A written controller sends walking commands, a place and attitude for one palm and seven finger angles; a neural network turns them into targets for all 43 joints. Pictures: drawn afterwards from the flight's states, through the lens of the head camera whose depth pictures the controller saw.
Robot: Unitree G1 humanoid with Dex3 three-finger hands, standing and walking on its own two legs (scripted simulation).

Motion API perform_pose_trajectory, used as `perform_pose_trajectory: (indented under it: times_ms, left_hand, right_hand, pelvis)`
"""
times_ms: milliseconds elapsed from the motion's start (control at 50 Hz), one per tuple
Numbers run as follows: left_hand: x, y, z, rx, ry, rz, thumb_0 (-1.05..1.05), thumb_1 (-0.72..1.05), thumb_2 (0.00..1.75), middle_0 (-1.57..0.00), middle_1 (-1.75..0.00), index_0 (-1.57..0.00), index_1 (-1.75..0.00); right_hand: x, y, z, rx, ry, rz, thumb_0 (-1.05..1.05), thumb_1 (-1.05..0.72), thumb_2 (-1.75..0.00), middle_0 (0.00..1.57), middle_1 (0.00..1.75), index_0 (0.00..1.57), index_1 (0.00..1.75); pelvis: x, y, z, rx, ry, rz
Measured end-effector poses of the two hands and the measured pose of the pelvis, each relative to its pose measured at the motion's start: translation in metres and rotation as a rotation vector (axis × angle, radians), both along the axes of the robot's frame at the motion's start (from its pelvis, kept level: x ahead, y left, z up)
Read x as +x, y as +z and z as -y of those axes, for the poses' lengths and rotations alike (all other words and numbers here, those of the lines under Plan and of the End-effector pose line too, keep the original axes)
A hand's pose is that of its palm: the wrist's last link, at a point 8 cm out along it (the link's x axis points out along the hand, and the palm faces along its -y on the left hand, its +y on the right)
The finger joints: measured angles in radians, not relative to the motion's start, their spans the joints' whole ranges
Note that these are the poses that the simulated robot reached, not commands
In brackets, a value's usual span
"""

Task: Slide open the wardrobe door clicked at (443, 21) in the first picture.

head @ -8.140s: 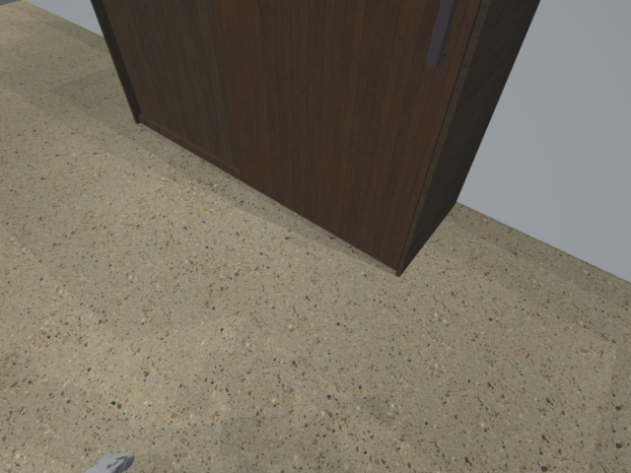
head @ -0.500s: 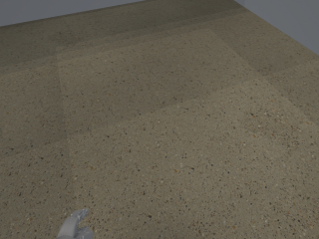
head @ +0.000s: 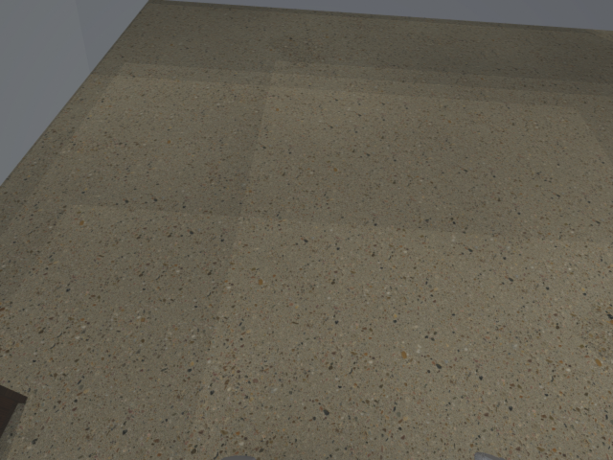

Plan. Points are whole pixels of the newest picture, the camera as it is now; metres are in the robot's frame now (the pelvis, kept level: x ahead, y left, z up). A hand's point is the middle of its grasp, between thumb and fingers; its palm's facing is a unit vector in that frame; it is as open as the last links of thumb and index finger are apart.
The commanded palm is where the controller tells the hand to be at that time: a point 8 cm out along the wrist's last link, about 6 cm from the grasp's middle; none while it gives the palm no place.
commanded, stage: turn to face it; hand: right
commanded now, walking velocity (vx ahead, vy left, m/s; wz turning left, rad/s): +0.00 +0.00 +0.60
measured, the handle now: out of the picture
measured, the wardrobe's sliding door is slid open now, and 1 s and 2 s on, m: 0.00 0.00 0.00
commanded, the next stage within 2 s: none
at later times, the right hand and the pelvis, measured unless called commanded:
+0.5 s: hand out of the picture +0.10 -0.17 -0.16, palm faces -0.20 +0.95 -0.23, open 7.3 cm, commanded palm none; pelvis +0.00 +0.01 +0.01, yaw +16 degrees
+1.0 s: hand (389, 449) +0.17 -0.11 -0.15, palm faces -0.56 +0.79 -0.27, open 7.3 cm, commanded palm none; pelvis -0.03 +0.02 +0.00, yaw +36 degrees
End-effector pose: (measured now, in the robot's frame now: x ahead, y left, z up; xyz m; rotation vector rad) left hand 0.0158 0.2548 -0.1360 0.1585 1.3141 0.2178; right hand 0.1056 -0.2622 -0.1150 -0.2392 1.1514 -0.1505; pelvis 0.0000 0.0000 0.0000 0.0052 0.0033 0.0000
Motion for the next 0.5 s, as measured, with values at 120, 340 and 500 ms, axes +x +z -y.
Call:
perform_pose_trajectory:
  times_ms: [120,340,500]
  left_hand:
    - [-0.031,-0.014,-0.035,-0.003,0.089,-0.07,0.0,0.9,0.89,-0.2,-0.3,-0.2,-0.3]
    - [0.0,0.008,-0.043,0.003,0.145,0.09,0.0,0.9,0.89,-0.2,-0.3,-0.2,-0.29]
    - [0.023,0.025,-0.026,0.055,0.173,0.19,0.0,0.9,0.89,-0.2,-0.3,-0.2,-0.3]
  right_hand:
    - [0.035,0.011,-0.046,-0.024,0.095,0.081,0.0,-0.91,-0.9,0.2,0.29,0.2,0.3]
    - [0.018,0.008,-0.072,0.014,0.166,-0.01,0.0,-0.91,-0.9,0.2,0.3,0.21,0.3]
    - [-0.001,-0.014,-0.044,0.028,0.182,-0.101,0.0,-0.91,-0.9,0.2,0.3,0.21,0.3]
  pelvis:
    - [0.001,-0.002,-0.023,-0.016,0.051,0.01]
    - [-0.004,0.01,-0.032,-0.028,0.181,0.011]
    - [-0.005,0.006,-0.01,-0.006,0.272,-0.002]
